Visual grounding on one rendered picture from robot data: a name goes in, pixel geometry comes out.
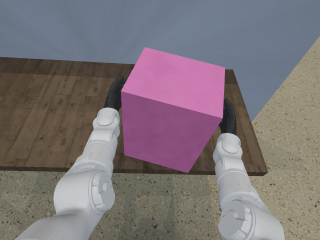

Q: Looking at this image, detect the right robot upper arm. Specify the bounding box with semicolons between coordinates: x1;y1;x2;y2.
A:
218;199;285;240

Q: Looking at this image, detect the left robot upper arm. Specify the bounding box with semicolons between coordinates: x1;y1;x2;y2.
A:
15;169;115;240

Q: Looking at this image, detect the robot right hand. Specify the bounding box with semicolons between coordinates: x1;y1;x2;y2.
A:
219;98;237;135

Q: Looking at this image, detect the right robot forearm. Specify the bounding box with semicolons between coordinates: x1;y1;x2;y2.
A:
213;133;272;215

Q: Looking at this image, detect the table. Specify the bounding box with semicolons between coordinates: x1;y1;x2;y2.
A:
0;57;268;196

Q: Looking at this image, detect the left robot forearm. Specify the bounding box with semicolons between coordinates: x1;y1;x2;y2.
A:
53;107;120;211

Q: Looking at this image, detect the robot left hand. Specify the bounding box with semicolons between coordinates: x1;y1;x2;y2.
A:
104;76;127;112

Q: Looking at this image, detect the carton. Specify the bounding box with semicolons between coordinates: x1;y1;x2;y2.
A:
121;47;225;173

